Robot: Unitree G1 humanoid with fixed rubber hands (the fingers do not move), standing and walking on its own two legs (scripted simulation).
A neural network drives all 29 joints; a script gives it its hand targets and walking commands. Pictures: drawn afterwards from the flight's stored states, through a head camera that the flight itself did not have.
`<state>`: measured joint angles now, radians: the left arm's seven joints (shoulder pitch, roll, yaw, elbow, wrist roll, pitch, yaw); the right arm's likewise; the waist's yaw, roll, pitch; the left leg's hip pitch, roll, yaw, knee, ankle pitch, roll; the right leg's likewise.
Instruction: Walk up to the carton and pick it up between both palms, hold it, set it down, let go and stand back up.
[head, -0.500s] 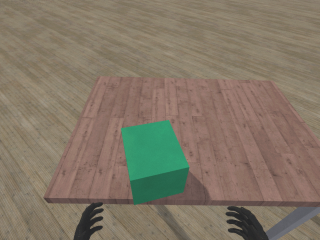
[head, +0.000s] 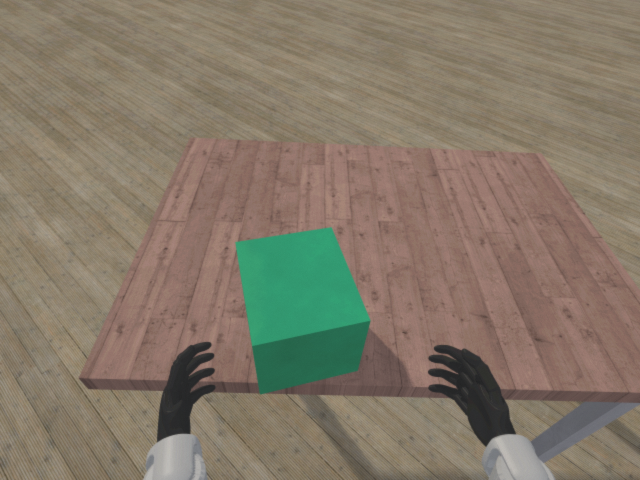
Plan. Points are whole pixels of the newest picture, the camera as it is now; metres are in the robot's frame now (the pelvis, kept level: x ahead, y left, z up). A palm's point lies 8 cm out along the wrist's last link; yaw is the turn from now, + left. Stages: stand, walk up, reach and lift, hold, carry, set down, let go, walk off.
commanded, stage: reach and lift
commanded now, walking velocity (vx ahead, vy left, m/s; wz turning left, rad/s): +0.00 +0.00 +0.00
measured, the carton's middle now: (297, 307) +0.40 +0.08 -0.05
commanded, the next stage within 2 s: none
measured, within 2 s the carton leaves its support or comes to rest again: neither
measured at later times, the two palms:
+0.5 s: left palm (182, 351) +0.25 +0.19 +0.06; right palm (468, 344) +0.31 -0.15 +0.04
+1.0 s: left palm (169, 298) +0.29 +0.22 +0.10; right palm (437, 268) +0.39 -0.11 +0.09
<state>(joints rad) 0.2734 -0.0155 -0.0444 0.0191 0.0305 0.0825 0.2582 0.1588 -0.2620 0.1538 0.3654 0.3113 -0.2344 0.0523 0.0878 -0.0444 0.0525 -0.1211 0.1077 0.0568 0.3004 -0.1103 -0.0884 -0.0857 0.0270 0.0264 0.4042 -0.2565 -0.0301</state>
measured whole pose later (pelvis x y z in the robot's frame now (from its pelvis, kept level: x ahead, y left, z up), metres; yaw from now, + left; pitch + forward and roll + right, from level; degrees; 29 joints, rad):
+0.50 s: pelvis +0.00 -0.01 +0.00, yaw -1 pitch -1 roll +0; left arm 0.03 -0.03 0.05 -0.18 -0.02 0.41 0.22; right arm -0.10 -0.30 0.17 0.22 0.37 0.00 -0.06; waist 0.11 0.00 0.11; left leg -0.15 0.13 0.07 0.24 -0.07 -0.10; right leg -0.12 0.05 0.04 0.34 -0.20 -0.04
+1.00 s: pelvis +0.00 +0.00 +0.00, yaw -1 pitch +2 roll +0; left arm -0.22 0.00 0.14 -0.21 -0.04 0.60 0.22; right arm -0.47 -0.32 0.20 0.34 0.44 0.16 -0.13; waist 0.14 0.00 0.10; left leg -0.20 0.14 0.05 0.26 -0.08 -0.10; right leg -0.15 0.06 0.04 0.31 -0.19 -0.04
